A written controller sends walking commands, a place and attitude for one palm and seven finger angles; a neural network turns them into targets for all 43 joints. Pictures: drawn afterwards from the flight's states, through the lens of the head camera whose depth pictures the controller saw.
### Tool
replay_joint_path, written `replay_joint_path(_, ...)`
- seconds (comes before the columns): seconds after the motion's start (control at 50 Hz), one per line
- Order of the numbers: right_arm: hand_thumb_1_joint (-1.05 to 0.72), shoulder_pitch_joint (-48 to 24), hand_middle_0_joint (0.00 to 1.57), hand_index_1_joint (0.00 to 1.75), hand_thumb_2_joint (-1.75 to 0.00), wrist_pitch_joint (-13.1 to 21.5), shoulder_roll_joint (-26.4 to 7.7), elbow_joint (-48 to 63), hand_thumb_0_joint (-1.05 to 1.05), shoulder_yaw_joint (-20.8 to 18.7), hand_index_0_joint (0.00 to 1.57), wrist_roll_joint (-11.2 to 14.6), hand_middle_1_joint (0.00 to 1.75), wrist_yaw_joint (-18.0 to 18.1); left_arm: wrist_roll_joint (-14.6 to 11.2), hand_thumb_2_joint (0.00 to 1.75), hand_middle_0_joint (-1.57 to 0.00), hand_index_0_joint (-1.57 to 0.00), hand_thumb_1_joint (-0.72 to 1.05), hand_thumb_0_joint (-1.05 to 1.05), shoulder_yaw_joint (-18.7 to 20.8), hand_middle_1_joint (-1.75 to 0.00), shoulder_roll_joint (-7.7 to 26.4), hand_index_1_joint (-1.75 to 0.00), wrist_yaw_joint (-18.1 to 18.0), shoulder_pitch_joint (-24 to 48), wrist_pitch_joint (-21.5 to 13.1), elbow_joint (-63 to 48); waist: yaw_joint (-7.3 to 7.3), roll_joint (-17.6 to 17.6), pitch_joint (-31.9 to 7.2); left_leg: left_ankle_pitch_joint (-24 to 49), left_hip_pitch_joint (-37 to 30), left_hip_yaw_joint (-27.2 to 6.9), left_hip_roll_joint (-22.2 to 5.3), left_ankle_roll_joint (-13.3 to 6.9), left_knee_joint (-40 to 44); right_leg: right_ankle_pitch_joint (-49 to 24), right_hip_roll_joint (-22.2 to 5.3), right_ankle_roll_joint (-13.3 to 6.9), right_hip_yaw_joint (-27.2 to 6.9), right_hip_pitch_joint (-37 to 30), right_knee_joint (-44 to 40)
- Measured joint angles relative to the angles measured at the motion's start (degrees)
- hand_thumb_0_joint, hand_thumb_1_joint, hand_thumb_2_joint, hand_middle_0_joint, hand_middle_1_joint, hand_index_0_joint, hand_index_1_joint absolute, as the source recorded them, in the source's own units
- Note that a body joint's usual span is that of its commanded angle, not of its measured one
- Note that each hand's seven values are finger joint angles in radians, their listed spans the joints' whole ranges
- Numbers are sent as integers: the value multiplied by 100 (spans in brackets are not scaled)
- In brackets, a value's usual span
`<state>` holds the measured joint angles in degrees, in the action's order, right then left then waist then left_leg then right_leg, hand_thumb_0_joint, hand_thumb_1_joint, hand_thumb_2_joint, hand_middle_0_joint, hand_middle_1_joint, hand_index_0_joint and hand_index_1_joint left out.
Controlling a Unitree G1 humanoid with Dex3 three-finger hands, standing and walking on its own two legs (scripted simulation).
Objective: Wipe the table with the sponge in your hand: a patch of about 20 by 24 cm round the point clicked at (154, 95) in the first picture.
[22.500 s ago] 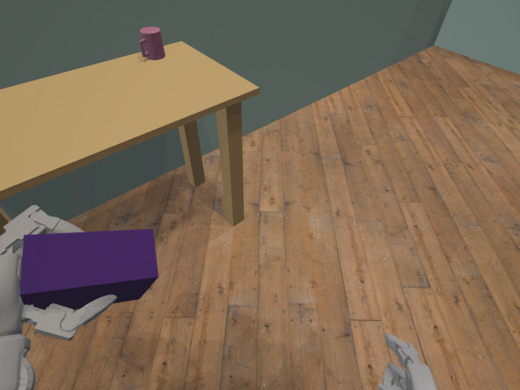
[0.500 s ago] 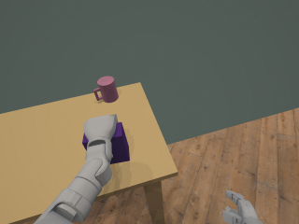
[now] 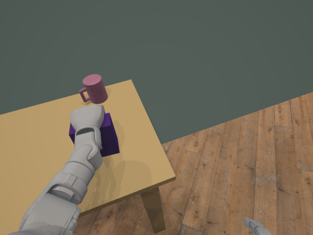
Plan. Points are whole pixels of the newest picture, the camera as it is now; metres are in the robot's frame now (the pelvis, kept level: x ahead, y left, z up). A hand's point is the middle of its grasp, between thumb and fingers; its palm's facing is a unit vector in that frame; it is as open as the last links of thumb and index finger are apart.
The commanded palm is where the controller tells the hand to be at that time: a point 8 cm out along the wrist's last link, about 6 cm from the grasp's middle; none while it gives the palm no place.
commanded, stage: wipe forward along the third lane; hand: left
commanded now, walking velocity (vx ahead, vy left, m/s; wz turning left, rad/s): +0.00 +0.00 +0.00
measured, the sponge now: (98, 142) +0.38 +0.21 +0.01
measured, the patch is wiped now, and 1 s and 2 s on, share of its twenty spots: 0.90 0.95 0.95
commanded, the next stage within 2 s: wipe back along the third lane in 0.72 s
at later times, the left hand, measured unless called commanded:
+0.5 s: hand (91, 120) +0.43 +0.23 +0.06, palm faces -0.07 -0.01 -1.00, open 10.0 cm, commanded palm +0.42 +0.23 +0.09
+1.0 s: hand (87, 113) +0.46 +0.26 +0.06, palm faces -0.04 +0.00 -1.00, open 10.0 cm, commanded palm +0.42 +0.24 +0.09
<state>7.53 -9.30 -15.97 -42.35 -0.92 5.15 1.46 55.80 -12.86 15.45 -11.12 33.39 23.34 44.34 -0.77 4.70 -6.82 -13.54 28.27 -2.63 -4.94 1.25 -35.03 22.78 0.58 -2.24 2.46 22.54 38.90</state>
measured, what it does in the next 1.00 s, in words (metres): shifts its weight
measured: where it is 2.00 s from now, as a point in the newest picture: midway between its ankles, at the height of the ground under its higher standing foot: outside the picture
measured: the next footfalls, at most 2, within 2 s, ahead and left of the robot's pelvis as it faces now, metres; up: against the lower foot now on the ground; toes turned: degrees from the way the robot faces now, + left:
none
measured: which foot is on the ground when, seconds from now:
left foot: down 0.00-1.00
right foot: down 0.00-1.00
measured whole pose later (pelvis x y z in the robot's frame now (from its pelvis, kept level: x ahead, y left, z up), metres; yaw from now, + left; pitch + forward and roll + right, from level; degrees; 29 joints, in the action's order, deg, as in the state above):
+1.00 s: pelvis +0.01 +0.05 +0.00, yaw -2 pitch +12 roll -1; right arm 13.8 -10.5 -14.9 -44.6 -2.9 3.8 -1.3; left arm 57.1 -9.4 18.2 -16.3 46.8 21.4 60.0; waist 2.6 3.3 -8.6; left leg -14.8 35.7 0.1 -4.2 1.7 -38.1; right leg 20.4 -0.6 1.6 -0.5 28.4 36.4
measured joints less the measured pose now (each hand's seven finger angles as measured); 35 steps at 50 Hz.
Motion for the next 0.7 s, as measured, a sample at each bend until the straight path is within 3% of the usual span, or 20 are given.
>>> replay_joint_path(0.36, -91, 39, 20, 29, -90, -60, 15, -23, 1, -57, 20, -29, 30, -68, 77, 105, -74, -76, -51, 0, 150, -134, 49, -134, -117, 565, -184, 699, 90, -54, -56, -38, 215, 28, 34, 86, -73, -33, -42, 100, -40, 154, -72)
replay_joint_path(0.7, -90, 260, 20, 30, -90, -75, 71, -131, 0, -58, 20, -98, 30, -138, 165, 105, -74, -77, -51, 0, 389, -134, 263, -134, -250, 1378, -248, 1635, 327, -126, -106, -75, 602, 134, 62, 138, -228, -126, -90, 258, -159, 489, -113)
